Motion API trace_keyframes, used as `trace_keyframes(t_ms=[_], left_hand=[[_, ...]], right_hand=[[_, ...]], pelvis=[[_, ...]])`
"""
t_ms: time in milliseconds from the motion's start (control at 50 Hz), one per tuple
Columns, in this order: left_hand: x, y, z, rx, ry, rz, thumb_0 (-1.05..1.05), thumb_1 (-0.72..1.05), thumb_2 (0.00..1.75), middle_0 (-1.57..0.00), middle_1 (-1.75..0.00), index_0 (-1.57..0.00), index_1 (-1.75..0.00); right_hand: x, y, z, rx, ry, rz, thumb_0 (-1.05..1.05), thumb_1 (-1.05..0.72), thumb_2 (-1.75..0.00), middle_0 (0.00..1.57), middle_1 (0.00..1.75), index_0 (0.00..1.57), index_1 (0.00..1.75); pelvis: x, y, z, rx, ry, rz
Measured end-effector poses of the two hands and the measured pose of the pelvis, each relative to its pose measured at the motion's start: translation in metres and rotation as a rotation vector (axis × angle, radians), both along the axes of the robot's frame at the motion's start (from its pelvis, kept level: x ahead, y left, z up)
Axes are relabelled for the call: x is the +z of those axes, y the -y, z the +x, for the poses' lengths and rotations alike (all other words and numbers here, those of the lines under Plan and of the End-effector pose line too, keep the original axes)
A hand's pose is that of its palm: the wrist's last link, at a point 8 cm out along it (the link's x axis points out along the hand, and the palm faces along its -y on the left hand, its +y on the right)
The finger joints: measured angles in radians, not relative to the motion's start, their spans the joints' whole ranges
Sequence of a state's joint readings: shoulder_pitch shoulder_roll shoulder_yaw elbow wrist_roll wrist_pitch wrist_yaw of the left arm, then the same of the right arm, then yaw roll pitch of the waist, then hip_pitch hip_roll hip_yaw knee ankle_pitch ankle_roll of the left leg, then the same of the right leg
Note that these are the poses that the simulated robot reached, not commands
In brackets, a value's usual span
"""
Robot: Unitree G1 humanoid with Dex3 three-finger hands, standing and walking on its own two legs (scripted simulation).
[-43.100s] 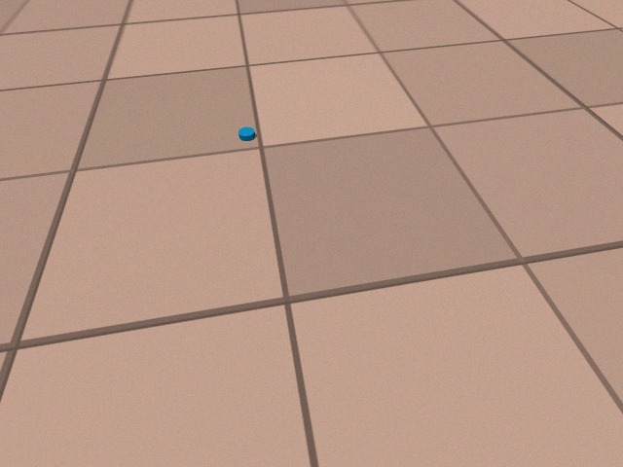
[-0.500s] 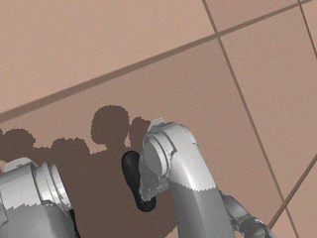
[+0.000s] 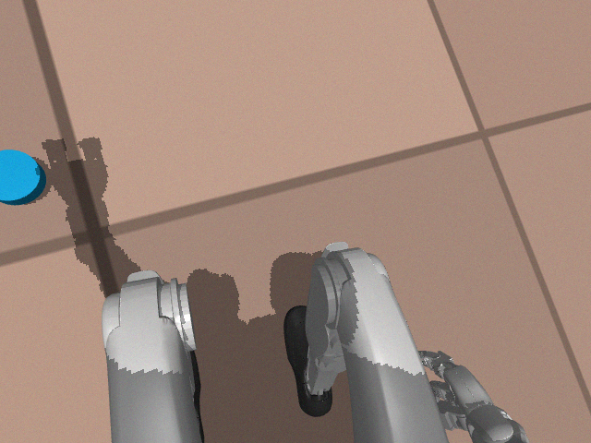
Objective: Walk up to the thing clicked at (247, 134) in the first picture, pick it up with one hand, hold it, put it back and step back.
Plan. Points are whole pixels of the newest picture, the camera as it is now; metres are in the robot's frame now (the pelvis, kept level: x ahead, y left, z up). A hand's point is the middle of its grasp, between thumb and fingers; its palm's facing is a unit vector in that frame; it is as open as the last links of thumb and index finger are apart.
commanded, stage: withdraw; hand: left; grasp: from above
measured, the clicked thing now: (13, 177) +0.50 +0.39 -0.34
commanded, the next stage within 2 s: home in 0.20 s
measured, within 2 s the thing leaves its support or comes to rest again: neither
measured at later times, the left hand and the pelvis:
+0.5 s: hand out of the picture +0.47 +0.41 -0.15, palm faces -0.41 -0.09 -0.91, open 13.8 cm; pelvis +0.00 -0.01 -0.03, yaw +0 degrees
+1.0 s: hand out of the picture +0.44 +0.42 -0.02, palm faces -0.45 -0.10 -0.89, open 13.8 cm; pelvis +0.00 +0.00 +0.05, yaw +3 degrees
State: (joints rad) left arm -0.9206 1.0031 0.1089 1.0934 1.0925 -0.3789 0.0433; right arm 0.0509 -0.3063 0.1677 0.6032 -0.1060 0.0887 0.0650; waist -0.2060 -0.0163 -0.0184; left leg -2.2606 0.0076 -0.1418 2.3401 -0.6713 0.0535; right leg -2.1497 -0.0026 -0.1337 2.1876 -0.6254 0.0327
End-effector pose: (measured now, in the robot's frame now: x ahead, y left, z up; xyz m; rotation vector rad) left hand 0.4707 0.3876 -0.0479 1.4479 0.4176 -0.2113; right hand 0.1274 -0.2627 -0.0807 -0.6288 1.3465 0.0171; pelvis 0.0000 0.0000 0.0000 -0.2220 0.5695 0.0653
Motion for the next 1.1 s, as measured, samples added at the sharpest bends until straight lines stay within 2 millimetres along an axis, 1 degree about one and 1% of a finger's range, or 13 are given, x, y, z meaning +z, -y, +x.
trace_keyframes(t_ms=[60,100,220,340,440,540,600,660,740,860,920,980,1100], left_hand=[[-0.005,0.007,0.003,0.018,-0.02,0.03,0.0,-0.5,0.99,-0.08,-1.0,-0.09,-0.99],[-0.012,0.01,0.004,0.027,-0.04,0.046,0.0,-0.5,0.99,-0.08,-1.0,-0.09,-1.0],[-0.036,0.014,0.011,0.059,-0.065,0.053,0.0,-0.51,1.0,-0.09,-1.01,-0.09,-1.01],[-0.052,-0.001,0.013,0.1,-0.042,0.072,0.0,-0.49,0.98,-0.1,-1.0,-0.11,-1.0],[-0.049,-0.019,0.009,0.131,-0.036,0.102,0.0,-0.48,0.96,-0.11,-0.99,-0.12,-0.99],[-0.034,-0.027,-0.004,0.144,-0.059,0.094,0.0,-0.46,0.93,-0.11,-1.01,-0.13,-0.99],[-0.027,-0.025,-0.014,0.126,-0.1,0.07,0.0,-0.45,0.92,-0.1,-1.02,-0.13,-1.0],[-0.014,-0.02,-0.019,0.085,-0.101,0.043,0.0,-0.46,0.92,-0.1,-1.04,-0.13,-1.02],[0.019,-0.018,-0.019,0.038,-0.019,0.018,0.0,-0.48,0.93,-0.1,-1.05,-0.12,-1.03],[0.07,-0.032,-0.021,0.092,0.053,0.066,0.0,-0.5,0.96,-0.09,-1.04,-0.1,-1.03],[0.084,-0.038,-0.025,0.134,0.009,0.096,0.0,-0.49,0.95,-0.09,-1.04,-0.1,-1.03],[0.089,-0.037,-0.027,0.152,-0.064,0.1,0.0,-0.46,0.92,-0.09,-1.05,-0.12,-1.03],[0.079,-0.024,-0.021,0.097,-0.149,0.039,0.0,-0.43,0.9,-0.12,-1.03,-0.14,-1.01]], right_hand=[[0.0,-0.001,0.0,-0.009,0.02,0.022,0.0,-0.9,-0.89,0.2,0.29,0.2,0.3],[-0.002,0.0,-0.006,-0.017,0.019,0.032,0.0,-0.9,-0.89,0.2,0.29,0.2,0.3],[-0.011,0.008,-0.042,-0.055,-0.057,0.027,0.0,-0.9,-0.89,0.2,0.29,0.2,0.3],[-0.02,0.016,-0.081,-0.101,-0.167,-0.004,0.0,-0.9,-0.89,0.2,0.29,0.2,0.3],[-0.023,0.015,-0.095,-0.122,-0.223,-0.005,0.0,-0.91,-0.89,0.2,0.29,0.2,0.3],[-0.018,0.011,-0.085,-0.125,-0.22,0.008,0.0,-0.91,-0.89,0.2,0.29,0.2,0.3],[-0.012,0.01,-0.069,-0.112,-0.18,0.01,0.0,-0.91,-0.89,0.2,0.29,0.2,0.3],[-0.003,0.011,-0.049,-0.093,-0.128,0.001,0.0,-0.91,-0.89,0.21,0.29,0.2,0.3],[0.009,0.013,-0.024,-0.072,-0.052,-0.014,0.0,-0.91,-0.89,0.21,0.29,0.2,0.3],[0.027,0.009,0.003,-0.059,0.039,0.005,0.0,-0.91,-0.89,0.2,0.29,0.2,0.3],[0.033,0.004,0.005,-0.064,0.06,0.031,0.0,-0.91,-0.89,0.2,0.29,0.2,0.3],[0.038,-0.001,0.0,-0.073,0.053,0.054,0.0,-0.91,-0.89,0.2,0.29,0.2,0.3],[0.041,-0.004,-0.026,-0.104,-0.007,0.057,0.0,-0.91,-0.89,0.2,0.29,0.2,0.3]], pelvis=[[0.002,0.001,-0.001,-0.001,-0.005,0.008],[0.001,0.003,-0.002,-0.002,-0.008,0.013],[-0.012,0.007,-0.004,-0.01,-0.001,0.023],[-0.029,0.009,-0.004,-0.015,0.014,0.022],[-0.033,0.008,-0.003,-0.013,0.01,0.017],[-0.022,0.007,0.0,-0.007,-0.012,0.019],[-0.012,0.005,0.002,-0.002,-0.021,0.017],[-0.003,0.004,0.002,0.002,-0.025,0.015],[0.009,0.003,0.002,0.011,-0.022,0.015],[0.027,0.002,-0.001,0.021,-0.022,0.028],[0.038,0.001,-0.003,0.022,-0.025,0.036],[0.048,0.0,-0.004,0.022,-0.03,0.044],[0.056,0.0,-0.003,0.019,-0.039,0.049]])
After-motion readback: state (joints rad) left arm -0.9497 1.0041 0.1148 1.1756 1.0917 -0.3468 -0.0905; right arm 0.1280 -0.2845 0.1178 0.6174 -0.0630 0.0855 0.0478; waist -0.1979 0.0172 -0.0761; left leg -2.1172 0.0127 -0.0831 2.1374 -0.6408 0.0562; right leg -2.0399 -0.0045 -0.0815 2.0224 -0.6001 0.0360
